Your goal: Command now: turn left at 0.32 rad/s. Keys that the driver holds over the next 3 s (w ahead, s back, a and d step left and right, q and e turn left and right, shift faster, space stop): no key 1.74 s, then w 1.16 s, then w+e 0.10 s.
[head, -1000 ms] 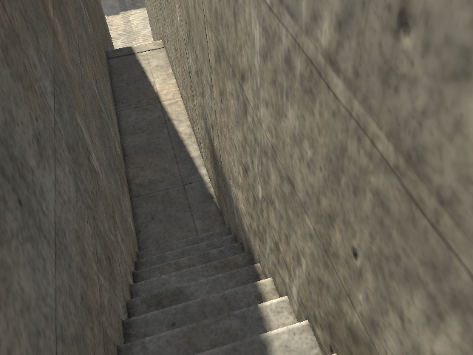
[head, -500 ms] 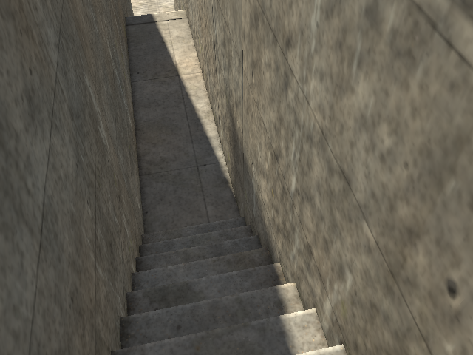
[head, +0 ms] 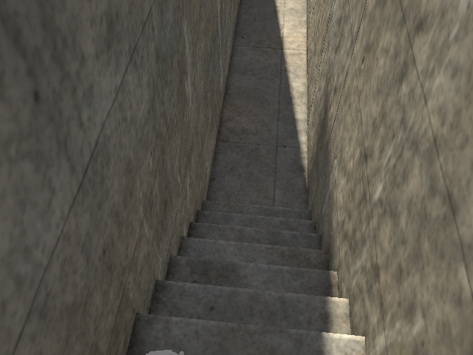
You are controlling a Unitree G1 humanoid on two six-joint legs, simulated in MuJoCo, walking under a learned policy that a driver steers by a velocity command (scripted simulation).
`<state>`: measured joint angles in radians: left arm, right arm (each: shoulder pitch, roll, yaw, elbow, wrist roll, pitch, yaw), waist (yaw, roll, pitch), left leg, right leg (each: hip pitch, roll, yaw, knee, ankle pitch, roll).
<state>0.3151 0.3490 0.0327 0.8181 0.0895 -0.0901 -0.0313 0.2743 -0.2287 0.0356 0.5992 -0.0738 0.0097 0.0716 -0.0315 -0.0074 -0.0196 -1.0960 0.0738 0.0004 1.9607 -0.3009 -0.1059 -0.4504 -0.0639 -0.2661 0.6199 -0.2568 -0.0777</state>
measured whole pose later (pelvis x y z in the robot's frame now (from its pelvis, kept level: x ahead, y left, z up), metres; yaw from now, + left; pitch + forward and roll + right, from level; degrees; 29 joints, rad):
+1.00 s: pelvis +0.11 +0.00 +0.01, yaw +2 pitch +0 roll +0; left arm 0.19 0.26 0.04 0.96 0.00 -0.02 -0.07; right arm 0.15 -0.29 -0.03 0.90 -0.01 -0.03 0.06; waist 0.05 0.03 0.06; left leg -0.31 0.10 0.03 0.57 -0.26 -0.07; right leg -0.12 -0.02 -0.21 0.53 -0.40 -0.03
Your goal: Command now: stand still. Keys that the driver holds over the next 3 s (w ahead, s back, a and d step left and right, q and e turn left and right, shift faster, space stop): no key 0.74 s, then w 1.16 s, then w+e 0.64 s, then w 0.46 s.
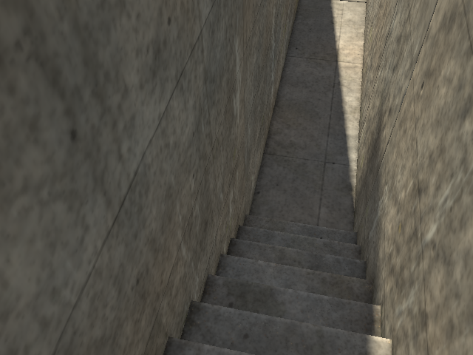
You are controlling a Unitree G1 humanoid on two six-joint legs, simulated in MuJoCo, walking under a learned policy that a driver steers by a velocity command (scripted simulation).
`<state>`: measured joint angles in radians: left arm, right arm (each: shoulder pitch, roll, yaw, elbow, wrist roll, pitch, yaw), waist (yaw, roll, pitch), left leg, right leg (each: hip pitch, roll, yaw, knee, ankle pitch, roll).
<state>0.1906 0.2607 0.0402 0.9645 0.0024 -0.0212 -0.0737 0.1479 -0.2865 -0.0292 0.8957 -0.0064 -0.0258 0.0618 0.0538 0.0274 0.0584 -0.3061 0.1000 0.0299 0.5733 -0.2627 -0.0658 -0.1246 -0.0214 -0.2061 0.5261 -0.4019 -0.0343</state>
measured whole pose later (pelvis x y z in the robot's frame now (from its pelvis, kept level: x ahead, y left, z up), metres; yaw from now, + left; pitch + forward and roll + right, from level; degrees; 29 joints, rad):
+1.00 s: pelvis +0.05 +0.00 -0.02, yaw +1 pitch +1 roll +0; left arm 0.46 0.19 0.09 1.04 0.03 -0.05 0.00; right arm 0.33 -0.21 -0.06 0.99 -0.06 -0.04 0.00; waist 0.07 -0.01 -0.01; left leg -0.40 0.04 0.08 0.90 -0.43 0.08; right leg -0.15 -0.03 -0.19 0.69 -0.58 -0.08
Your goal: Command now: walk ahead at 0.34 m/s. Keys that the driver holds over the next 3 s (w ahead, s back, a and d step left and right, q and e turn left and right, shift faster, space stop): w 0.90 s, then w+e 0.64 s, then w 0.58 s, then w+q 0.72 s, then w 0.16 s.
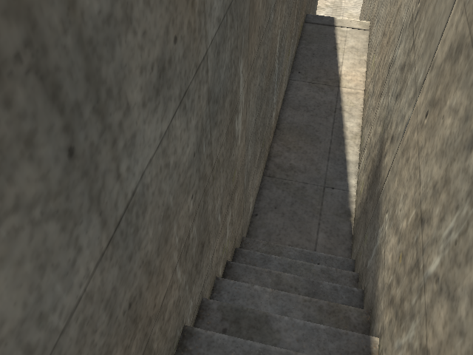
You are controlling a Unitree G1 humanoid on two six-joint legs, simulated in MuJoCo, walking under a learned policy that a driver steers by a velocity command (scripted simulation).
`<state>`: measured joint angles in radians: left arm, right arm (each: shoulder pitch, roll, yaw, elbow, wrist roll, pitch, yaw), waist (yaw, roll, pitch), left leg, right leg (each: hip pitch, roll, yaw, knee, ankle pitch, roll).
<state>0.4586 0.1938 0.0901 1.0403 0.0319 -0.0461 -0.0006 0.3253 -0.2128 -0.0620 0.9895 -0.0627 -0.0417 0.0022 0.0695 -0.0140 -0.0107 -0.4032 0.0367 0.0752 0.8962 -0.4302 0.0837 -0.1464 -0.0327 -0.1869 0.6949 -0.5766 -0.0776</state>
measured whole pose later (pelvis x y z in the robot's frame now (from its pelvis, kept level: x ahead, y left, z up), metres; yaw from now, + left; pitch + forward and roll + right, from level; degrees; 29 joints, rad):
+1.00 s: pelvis +0.44 +0.00 -0.44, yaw +0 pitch +4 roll +4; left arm 0.26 0.21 -0.03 0.97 0.09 -0.05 -0.12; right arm 0.57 -0.13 0.04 1.05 -0.09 -0.14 0.04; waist -0.01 -0.03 -0.04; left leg -0.47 -0.08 0.13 0.96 -0.56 0.09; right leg -1.03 -0.12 0.11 1.17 0.46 -0.01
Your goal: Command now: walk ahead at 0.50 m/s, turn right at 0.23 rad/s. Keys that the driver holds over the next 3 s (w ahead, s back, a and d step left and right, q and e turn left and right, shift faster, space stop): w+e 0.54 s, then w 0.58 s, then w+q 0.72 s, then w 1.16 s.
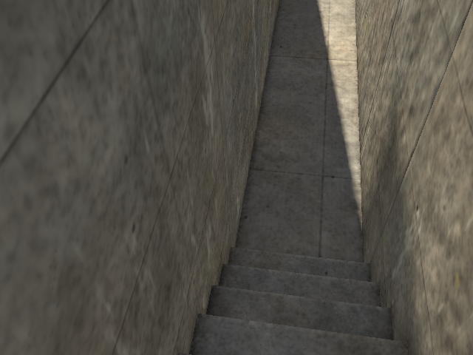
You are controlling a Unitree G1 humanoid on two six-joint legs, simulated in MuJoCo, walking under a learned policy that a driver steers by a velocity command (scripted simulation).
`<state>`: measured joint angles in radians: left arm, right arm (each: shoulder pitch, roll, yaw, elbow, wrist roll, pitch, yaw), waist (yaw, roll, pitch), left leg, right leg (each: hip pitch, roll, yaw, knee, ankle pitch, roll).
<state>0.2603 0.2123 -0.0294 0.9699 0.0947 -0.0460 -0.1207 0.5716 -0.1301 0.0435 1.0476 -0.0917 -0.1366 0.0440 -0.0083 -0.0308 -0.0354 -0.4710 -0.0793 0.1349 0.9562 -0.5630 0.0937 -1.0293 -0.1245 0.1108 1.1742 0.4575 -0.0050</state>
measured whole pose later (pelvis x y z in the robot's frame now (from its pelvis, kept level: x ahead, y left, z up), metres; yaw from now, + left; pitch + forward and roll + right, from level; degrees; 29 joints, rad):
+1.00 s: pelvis +0.51 -0.12 -0.47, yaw -21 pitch +5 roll +4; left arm 0.23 0.22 -0.04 0.86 0.14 -0.03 -0.10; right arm 0.53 -0.13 0.05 1.02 -0.06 -0.12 0.00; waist -0.13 -0.04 -0.03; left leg -0.41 -0.06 0.14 1.22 -0.89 0.07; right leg -0.81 -0.12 0.00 0.73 0.47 -0.03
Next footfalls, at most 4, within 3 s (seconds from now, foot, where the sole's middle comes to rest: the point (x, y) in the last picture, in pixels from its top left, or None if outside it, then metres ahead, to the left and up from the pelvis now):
0.24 right None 0.21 -0.19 -0.92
0.62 left None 0.46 -0.01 -1.12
1.10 right None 0.66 -0.31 -1.33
1.58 left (280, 316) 0.92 -0.13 -1.53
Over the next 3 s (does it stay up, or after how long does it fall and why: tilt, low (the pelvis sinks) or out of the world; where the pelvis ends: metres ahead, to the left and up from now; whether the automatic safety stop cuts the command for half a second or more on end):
stays up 1.59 -0.37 -1.39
